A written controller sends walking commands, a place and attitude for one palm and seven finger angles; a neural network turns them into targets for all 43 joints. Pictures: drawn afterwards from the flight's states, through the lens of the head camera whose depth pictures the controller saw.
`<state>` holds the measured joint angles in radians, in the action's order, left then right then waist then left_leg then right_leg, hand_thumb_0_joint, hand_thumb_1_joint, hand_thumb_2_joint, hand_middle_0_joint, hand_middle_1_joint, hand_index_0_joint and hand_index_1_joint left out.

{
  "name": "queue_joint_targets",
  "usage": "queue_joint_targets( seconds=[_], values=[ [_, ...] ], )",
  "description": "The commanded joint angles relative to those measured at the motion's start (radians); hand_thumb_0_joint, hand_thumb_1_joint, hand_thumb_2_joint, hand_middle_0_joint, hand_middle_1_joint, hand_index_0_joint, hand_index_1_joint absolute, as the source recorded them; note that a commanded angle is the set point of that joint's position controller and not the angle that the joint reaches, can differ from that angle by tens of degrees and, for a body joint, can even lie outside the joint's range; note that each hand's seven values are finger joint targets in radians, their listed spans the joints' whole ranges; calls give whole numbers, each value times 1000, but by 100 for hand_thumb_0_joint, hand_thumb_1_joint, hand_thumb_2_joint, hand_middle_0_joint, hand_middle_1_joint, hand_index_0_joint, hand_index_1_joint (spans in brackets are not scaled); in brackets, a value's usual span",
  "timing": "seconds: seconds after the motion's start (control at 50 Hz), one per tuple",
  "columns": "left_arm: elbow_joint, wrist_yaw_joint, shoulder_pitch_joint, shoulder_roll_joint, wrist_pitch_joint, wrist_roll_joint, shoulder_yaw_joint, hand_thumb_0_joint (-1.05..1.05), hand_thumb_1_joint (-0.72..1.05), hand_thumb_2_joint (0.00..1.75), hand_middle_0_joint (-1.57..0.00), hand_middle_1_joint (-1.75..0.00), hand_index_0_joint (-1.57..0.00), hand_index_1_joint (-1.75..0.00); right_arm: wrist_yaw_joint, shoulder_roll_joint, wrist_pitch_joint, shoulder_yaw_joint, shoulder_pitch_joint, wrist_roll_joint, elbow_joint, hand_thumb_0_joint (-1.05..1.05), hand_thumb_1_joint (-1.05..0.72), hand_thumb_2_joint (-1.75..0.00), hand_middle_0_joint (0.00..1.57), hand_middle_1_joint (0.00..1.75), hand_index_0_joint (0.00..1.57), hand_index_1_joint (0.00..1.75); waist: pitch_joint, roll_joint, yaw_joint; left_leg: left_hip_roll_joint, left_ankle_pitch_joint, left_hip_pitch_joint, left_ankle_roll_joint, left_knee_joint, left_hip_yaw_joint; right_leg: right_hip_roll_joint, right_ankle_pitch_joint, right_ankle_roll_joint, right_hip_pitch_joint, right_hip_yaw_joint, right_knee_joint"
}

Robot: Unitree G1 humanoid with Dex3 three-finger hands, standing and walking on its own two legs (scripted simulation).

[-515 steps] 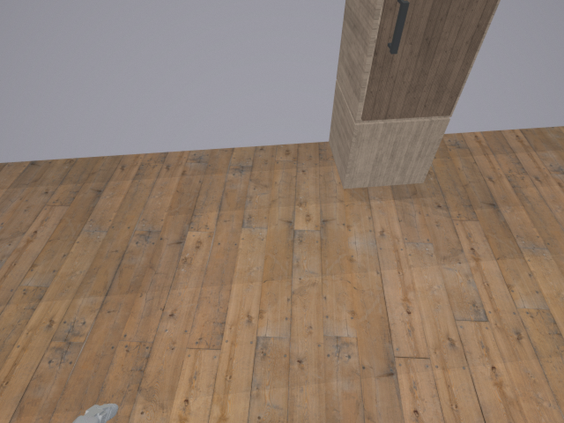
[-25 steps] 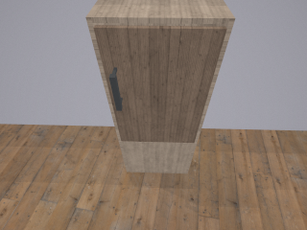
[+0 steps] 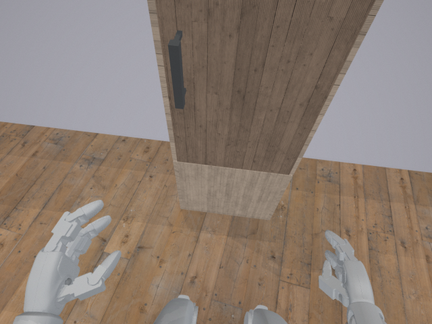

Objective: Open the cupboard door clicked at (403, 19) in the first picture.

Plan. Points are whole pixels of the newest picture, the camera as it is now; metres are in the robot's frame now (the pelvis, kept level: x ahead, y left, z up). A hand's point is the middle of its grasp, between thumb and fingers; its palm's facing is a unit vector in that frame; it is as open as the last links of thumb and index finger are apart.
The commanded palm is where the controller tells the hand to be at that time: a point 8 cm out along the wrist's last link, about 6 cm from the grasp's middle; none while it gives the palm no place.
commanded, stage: raise the hand with hooked fingers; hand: left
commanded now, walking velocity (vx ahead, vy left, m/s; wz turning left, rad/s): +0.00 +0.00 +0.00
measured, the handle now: (179, 72) +0.59 +0.16 +0.12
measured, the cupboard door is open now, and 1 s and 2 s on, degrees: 0 0 0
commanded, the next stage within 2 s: move the hooked fingers beside the handle in 1.54 s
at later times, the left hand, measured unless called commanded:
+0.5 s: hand (79, 217) +0.25 +0.25 +0.08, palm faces +0.01 -1.00 -0.05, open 12.4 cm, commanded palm +0.23 +0.31 +0.09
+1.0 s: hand (54, 170) +0.30 +0.30 +0.12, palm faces +0.03 -1.00 -0.04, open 13.9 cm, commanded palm +0.28 +0.34 +0.13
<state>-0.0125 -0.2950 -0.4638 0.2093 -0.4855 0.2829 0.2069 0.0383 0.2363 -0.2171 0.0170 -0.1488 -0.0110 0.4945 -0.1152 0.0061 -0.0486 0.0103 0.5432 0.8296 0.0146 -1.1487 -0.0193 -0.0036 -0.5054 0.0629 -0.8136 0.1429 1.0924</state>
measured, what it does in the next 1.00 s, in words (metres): stands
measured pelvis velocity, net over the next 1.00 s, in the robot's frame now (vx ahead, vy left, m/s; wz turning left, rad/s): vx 0.01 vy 0.03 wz -0.01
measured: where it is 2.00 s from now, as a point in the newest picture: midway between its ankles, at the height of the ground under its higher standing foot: outside the picture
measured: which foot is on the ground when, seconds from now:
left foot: down 0.00-1.00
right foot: down 0.00-1.00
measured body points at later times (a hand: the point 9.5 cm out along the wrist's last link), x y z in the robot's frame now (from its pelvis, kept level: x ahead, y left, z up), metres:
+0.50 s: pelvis +0.01 +0.03 +0.03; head +0.07 +0.04 +0.47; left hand +0.24 +0.30 +0.08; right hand +0.16 -0.23 -0.05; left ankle +0.01 +0.11 -0.66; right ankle +0.02 -0.09 -0.66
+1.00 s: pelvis +0.01 +0.03 +0.05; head +0.06 +0.03 +0.49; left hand +0.30 +0.35 +0.13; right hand +0.18 -0.21 -0.03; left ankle +0.01 +0.11 -0.66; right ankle +0.02 -0.09 -0.66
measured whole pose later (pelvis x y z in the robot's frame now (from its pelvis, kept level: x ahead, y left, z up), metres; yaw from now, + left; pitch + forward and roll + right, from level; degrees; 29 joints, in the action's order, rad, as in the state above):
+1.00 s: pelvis +0.01 +0.03 +0.05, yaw -1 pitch +9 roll -2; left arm -0.37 -0.46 0.03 0.41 -0.23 0.35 0.40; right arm 0.08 0.27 -0.20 -0.06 -0.26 -0.04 0.57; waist -0.07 -0.03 -0.01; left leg -0.01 0.43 0.57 0.05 -0.85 0.02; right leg 0.00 -0.38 0.02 -0.56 0.10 0.78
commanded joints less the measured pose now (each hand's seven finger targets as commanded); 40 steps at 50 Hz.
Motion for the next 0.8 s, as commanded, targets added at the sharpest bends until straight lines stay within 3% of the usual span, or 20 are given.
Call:
queue_joint_targets(
  seconds=[0.0,0.08,0.12,0.18,0.22,0.28,0.32,0.36,0.42,0.48,0.52,0.58,0.62,0.66,0.74,0.78],
  values=[
    [186,-76,179,148,-32,33,40,0,22,61,-25,-74,-25,-74,27,139,-50,37,-37,-16,-85,0,-90,-90,20,30,20,30,-215,-62,91,-6,-317,-111,17,151,-33,-15,268,-39,138,-130,-181],
    [116,-100,114,202,84,76,130,0,13,57,-25,-80,-25,-80,32,139,-47,30,-8,-30,-104,0,-90,-90,20,30,20,30,-251,-36,36,-17,-312,-115,12,214,-34,-12,230,-38,238,-123,-223],
    [161,-81,122,210,97,82,155,0,8,55,-26,-82,-26,-82,31,130,-47,28,-15,-29,-106,0,-90,-90,20,30,20,30,-281,-36,27,-14,-338,-149,11,245,-33,-8,252,-41,262,-106,-229],
    [156,-44,156,211,89,84,159,0,1,52,-26,-87,-26,-87,29,129,-50,20,-11,-22,-107,0,-90,-90,20,30,20,30,-216,-10,26,-12,-319,-140,7,275,-43,-16,214,-35,244,-89,-237],
    [168,-28,169,200,68,70,143,0,-3,50,-27,-90,-27,-90,27,133,-57,20,-33,-23,-103,0,-90,-90,20,30,20,30,-209,-52,34,-10,-302,-169,5,294,-38,-13,193,-36,220,-82,-243],
    [138,-20,184,214,57,63,145,0,-10,47,-27,-94,-27,-94,26,147,-65,24,-51,-24,-99,0,-90,-90,20,30,20,30,-195,-20,42,-7,-314,-186,1,308,-45,-18,203,-33,217,-72,-246],
    [135,-25,205,216,58,58,141,0,-15,45,-27,-98,-27,-98,25,152,-65,24,-63,-26,-98,0,-90,-90,20,30,20,30,-200,-54,44,-9,-317,-199,-2,321,-39,-13,207,-35,224,-73,-255],
    [116,-29,223,233,64,61,158,0,-20,43,-28,-100,-28,-100,28,160,-64,26,-72,-30,-96,0,-90,-90,20,30,20,30,-194,-32,47,-7,-306,-205,-2,333,-40,-13,198,-37,229,-71,-267],
    [126,-43,288,267,70,68,174,0,-27,40,-28,-105,-28,-105,33,165,-62,22,-76,-31,-95,0,-90,-90,20,30,20,30,-199,-87,46,-8,-325,-239,-5,348,-37,-12,217,-32,250,-76,-279],
    [135,-44,309,292,71,74,192,0,-34,37,-29,-110,-29,-110,35,169,-65,19,-83,-29,-94,0,-90,-90,20,30,20,30,-217,-100,40,-3,-395,-286,-12,358,-47,-17,269,-27,273,-70,-281],
    [120,-47,332,282,82,70,180,0,-38,35,-29,-112,-29,-112,32,168,-63,15,-87,-32,-88,0,-90,-90,20,30,20,30,-193,-129,49,2,-415,-311,-20,371,-51,-18,273,-29,258,-62,-288],
    [52,-58,384,302,112,74,193,0,-45,32,-30,-117,-30,-117,35,178,-57,11,-86,-32,-85,0,-90,-90,20,30,20,30,-150,-92,54,1,-382,-302,-20,390,-60,-23,261,-27,260,-60,-306],
    [34,-74,414,313,127,74,203,0,-50,30,-30,-120,-30,-120,38,178,-52,11,-87,-36,-86,0,-90,-90,20,30,20,30,-182,-101,50,0,-390,-326,-18,398,-52,-20,274,-30,281,-64,-318],
    [9,-87,453,323,144,77,207,0,-50,30,-30,-120,-30,-120,42,179,-50,8,-82,-38,-86,0,-90,-90,20,30,20,30,-171,-85,51,0,-385,-333,-19,410,-55,-21,273,-31,288,-62,-329],
    [-11,-111,538,365,160,77,231,0,-50,30,-30,-120,-30,-120,47,178,-48,0,-82,-37,-79,0,-90,-90,20,30,20,30,-193,-121,45,1,-441,-383,-24,423,-59,-21,307,-26,313,-66,-344],
    [-55,-125,563,392,169,87,257,0,-50,30,-30,-120,-30,-120,49,184,-46,-4,-87,-33,-72,0,-90,-90,20,30,20,30,-191,-76,44,-1,-456,-381,-22,423,-59,-27,335,-24,336,-67,-350]
  ],
)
